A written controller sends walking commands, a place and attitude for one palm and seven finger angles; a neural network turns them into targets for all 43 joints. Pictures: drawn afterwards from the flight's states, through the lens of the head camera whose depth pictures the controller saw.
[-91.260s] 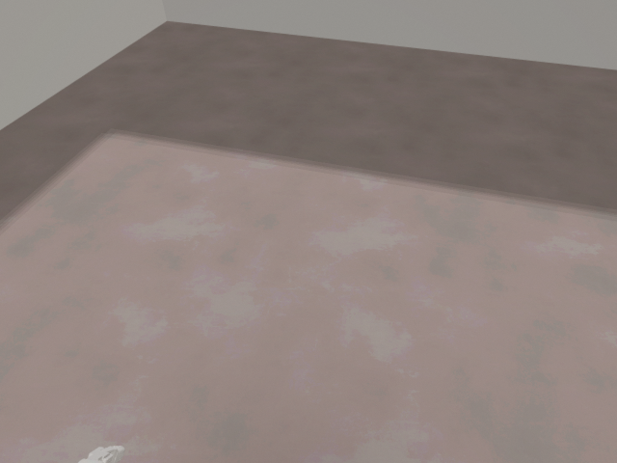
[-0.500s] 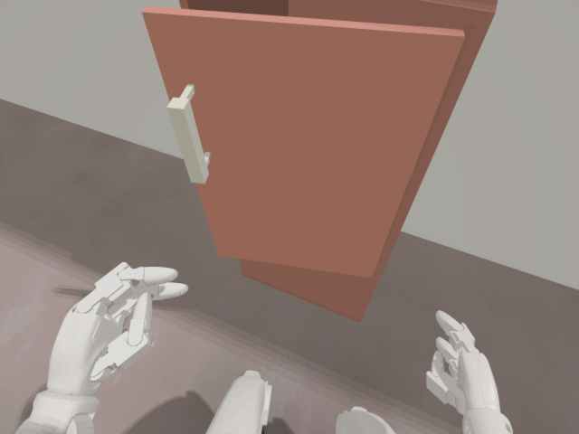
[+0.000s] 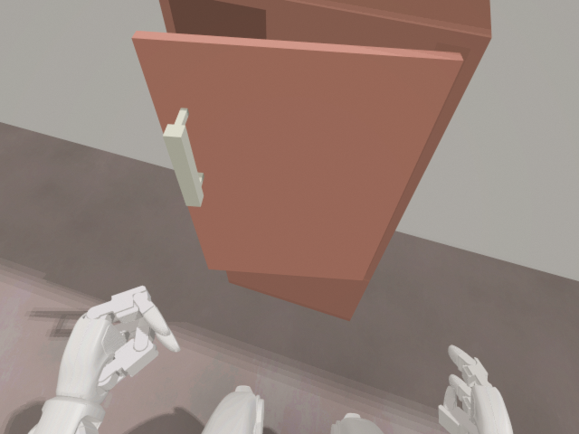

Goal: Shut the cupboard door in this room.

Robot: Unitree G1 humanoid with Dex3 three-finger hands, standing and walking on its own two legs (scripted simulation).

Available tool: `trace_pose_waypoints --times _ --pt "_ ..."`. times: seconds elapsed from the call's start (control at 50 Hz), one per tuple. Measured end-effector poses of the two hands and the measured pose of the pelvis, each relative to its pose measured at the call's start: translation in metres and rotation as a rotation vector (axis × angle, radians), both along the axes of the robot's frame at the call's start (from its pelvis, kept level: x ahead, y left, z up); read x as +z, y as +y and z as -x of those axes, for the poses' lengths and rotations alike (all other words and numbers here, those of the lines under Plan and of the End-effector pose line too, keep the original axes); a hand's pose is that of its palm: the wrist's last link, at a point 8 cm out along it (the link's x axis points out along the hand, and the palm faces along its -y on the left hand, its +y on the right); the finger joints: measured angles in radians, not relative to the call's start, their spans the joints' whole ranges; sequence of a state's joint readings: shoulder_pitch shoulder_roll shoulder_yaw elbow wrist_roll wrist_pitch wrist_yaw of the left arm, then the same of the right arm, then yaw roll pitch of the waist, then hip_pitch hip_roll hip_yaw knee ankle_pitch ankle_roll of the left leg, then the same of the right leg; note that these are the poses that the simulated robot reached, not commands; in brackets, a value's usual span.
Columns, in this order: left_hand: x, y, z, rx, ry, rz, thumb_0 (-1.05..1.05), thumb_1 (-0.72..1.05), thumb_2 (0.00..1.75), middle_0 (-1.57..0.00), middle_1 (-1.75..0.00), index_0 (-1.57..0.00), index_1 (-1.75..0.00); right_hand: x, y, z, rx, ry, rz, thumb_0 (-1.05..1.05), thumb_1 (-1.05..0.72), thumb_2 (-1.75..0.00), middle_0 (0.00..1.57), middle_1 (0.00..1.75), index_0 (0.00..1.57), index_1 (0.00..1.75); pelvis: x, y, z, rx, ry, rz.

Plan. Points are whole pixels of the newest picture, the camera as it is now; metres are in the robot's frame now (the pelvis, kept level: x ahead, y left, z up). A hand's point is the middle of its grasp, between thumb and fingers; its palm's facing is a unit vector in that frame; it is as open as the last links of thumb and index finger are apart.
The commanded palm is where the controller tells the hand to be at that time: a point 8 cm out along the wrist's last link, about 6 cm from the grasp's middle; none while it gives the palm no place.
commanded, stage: raise the hand and make a fist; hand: left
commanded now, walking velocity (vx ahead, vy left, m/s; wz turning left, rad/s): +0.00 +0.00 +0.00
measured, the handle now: (189, 159) +0.48 +0.19 +0.08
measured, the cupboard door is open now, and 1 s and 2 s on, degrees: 14 14 14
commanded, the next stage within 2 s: bring the fist close to the handle in 0.80 s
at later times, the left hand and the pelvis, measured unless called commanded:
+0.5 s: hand (125, 323) +0.22 +0.20 +0.09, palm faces +0.02 -1.00 -0.06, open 3.1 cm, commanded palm +0.20 +0.25 +0.09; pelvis +0.00 +0.00 +0.02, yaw +1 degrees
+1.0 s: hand (162, 330) +0.22 +0.16 +0.08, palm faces +0.00 -1.00 -0.05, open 3.1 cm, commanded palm +0.22 +0.22 +0.09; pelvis +0.00 -0.02 +0.02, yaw +1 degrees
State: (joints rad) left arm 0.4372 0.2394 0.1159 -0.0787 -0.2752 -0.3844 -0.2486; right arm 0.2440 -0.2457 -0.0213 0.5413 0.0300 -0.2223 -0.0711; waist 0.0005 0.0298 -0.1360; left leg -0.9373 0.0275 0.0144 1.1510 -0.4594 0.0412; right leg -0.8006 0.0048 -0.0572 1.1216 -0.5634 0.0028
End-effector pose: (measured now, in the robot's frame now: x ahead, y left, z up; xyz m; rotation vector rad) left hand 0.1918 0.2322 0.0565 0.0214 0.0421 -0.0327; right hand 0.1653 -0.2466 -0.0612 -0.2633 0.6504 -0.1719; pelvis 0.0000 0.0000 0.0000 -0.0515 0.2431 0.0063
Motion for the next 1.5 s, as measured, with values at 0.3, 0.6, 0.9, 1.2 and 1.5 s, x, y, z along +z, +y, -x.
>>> trace_pose_waypoints --times 0.3,0.6,0.9,1.2,1.5 --pt "0.014 0.016 -0.001 0.031 0.038 -0.008 0.01 0.9 0.9 -1.27 -1.46 -1.27 -1.47 0.03 0.053 -0.029 0.146 -0.068 -0.064 0.01 -0.9 -0.89 0.2 0.3 0.21 0.3 0.016 0.009 -0.002 0.022 -0.053 0.015" --pt "0.019 0.006 -0.009 0.016 0.054 0.0 0.01 0.9 0.9 -1.3 -1.5 -1.3 -1.5 0.018 0.01 0.014 0.049 0.036 -0.039 0.01 -0.9 -0.89 0.2 0.3 0.21 0.3 0.021 -0.003 -0.002 0.014 -0.066 0.0" --pt "0.024 -0.014 -0.006 0.018 0.014 -0.018 0.01 0.9 0.9 -1.3 -1.5 -1.3 -1.5 0.011 -0.004 -0.002 0.056 -0.003 -0.063 0.01 -0.91 -0.89 0.2 0.3 0.21 0.3 0.016 -0.02 -0.002 0.015 -0.06 -0.012" --pt "0.025 -0.016 -0.058 0.006 -0.024 -0.016 0.01 0.9 0.9 -1.3 -1.5 -1.3 -1.5 0.0 -0.009 -0.004 0.053 0.039 -0.064 0.01 -0.91 -0.89 0.2 0.3 0.21 0.3 0.013 -0.025 -0.008 0.013 -0.037 -0.016" --pt "0.025 -0.015 -0.091 0.035 -0.037 -0.017 0.01 0.9 0.9 -1.3 -1.5 -1.3 -1.5 -0.001 -0.017 0.011 0.012 0.121 -0.046 0.01 -0.91 -0.89 0.2 0.3 0.21 0.3 0.019 -0.02 -0.013 0.002 -0.03 -0.025"
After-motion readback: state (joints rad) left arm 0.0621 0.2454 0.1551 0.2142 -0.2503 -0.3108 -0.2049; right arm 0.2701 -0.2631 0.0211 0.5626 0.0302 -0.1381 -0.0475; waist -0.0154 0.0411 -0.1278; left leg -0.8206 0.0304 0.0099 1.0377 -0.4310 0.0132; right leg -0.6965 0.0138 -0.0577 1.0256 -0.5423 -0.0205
